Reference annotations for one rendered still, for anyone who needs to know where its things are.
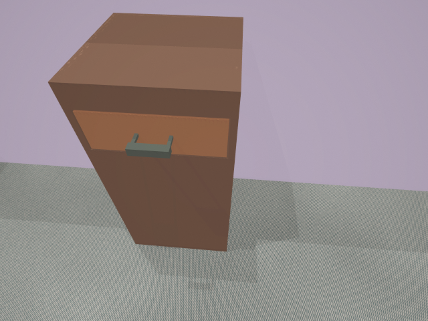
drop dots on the cabinet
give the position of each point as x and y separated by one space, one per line
176 65

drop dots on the handle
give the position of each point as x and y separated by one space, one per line
149 150

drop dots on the drawer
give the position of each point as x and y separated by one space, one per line
191 135

